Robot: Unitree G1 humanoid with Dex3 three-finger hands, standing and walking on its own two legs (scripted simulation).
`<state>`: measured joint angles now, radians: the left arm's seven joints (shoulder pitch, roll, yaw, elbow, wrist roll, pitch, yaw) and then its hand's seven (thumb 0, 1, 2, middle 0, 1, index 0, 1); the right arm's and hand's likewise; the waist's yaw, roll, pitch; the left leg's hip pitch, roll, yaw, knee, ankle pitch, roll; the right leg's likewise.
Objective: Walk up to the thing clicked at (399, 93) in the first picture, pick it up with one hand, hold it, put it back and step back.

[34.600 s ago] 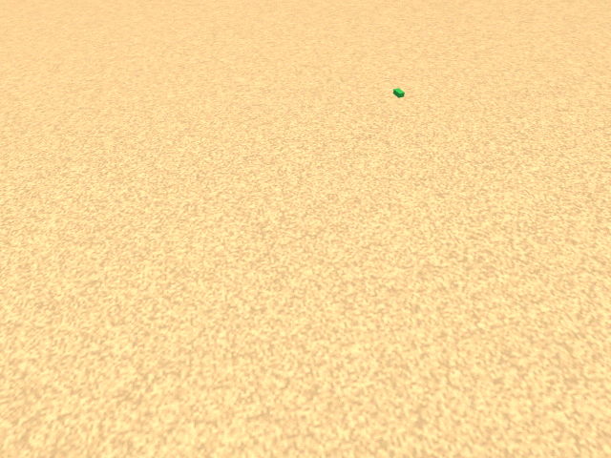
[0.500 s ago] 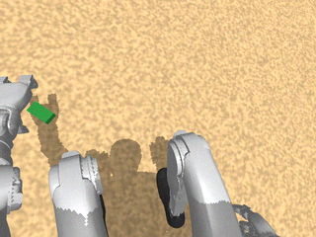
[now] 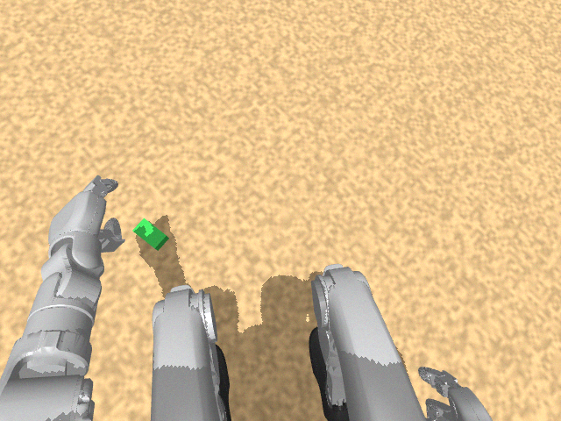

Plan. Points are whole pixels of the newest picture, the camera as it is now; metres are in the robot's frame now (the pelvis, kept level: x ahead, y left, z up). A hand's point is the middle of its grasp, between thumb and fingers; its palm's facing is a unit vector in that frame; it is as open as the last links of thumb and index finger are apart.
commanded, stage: home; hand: left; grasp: from above
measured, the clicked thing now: (151, 234) +0.48 +0.27 -0.41
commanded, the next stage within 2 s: none
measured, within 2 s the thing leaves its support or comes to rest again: neither
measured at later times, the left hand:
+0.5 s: hand (53, 317) +0.28 +0.21 +0.09, palm faces +0.10 -0.96 -0.26, open 7.4 cm
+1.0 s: hand out of the picture +0.22 +0.20 +0.24, palm faces +0.17 -0.96 -0.21, open 7.4 cm
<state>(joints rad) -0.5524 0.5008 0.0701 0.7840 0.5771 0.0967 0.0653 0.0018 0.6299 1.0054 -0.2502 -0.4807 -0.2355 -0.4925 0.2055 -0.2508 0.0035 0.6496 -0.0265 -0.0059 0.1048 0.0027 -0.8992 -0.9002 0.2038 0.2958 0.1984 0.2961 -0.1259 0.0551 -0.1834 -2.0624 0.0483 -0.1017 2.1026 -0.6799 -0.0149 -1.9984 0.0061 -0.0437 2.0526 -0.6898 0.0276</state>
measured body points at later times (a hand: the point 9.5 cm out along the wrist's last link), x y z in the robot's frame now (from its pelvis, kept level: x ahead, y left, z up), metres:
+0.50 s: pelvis +0.03 +0.00 +0.19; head +0.14 +0.03 +0.62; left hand +0.27 +0.26 +0.11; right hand +0.25 -0.23 +0.10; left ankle +0.07 +0.13 -0.39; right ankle +0.08 -0.13 -0.39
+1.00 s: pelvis +0.08 +0.01 +0.29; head +0.09 +0.01 +0.74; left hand +0.21 +0.25 +0.26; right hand +0.26 -0.23 +0.23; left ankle +0.07 +0.13 -0.39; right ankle +0.08 -0.13 -0.39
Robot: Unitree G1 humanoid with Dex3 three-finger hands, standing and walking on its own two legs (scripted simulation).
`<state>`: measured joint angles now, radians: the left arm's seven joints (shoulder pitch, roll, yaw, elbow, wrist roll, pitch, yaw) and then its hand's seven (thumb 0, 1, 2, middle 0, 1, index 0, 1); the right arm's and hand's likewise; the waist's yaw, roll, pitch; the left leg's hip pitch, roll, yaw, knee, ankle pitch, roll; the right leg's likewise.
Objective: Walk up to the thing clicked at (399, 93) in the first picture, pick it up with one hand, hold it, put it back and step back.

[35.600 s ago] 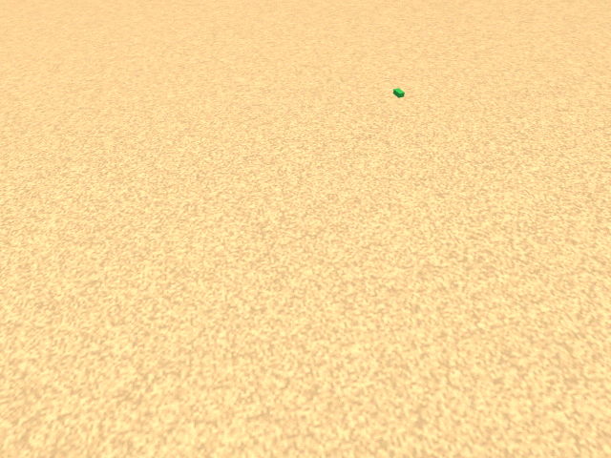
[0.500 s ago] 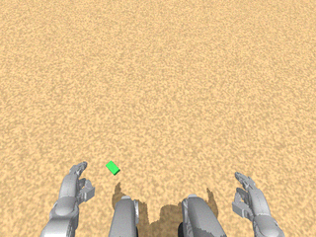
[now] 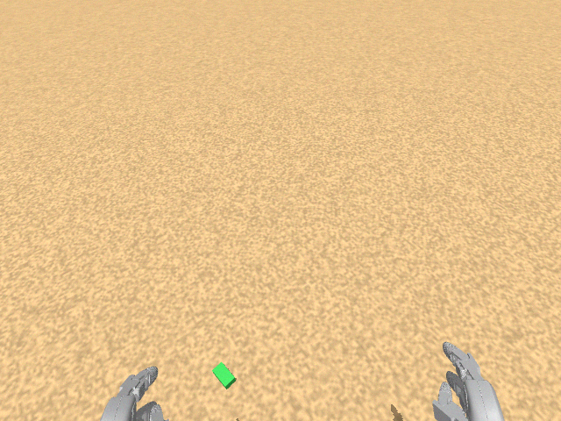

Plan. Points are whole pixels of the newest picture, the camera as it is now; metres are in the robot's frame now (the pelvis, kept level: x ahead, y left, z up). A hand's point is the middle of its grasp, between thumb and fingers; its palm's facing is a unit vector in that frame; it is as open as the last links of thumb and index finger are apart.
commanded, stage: home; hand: left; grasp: from above
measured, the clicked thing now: (223, 375) +0.43 +0.21 -0.70
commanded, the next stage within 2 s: stand in 1.92 s
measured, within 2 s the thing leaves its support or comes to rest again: neither
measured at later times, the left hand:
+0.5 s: hand out of the picture +0.15 +0.17 -0.05, palm faces +0.05 -0.98 -0.20, open 7.5 cm
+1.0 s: hand out of the picture +0.16 +0.17 -0.05, palm faces +0.05 -0.98 -0.20, open 7.4 cm
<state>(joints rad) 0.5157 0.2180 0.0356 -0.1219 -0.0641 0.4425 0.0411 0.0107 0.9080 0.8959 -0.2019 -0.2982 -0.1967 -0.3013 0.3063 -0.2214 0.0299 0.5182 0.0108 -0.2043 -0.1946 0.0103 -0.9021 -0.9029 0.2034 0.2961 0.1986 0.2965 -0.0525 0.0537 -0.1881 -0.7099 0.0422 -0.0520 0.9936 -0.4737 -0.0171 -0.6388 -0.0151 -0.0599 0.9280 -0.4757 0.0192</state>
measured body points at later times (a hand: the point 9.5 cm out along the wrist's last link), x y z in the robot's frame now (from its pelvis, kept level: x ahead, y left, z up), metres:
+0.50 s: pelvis +0.00 -0.01 +0.00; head +0.01 -0.01 +0.45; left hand +0.15 +0.22 -0.03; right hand +0.15 -0.25 -0.06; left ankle +0.01 +0.13 -0.68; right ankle -0.01 -0.14 -0.68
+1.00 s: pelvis +0.00 -0.01 +0.00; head +0.02 +0.00 +0.45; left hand +0.16 +0.22 -0.03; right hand +0.17 -0.25 -0.06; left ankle +0.01 +0.13 -0.68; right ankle -0.01 -0.14 -0.68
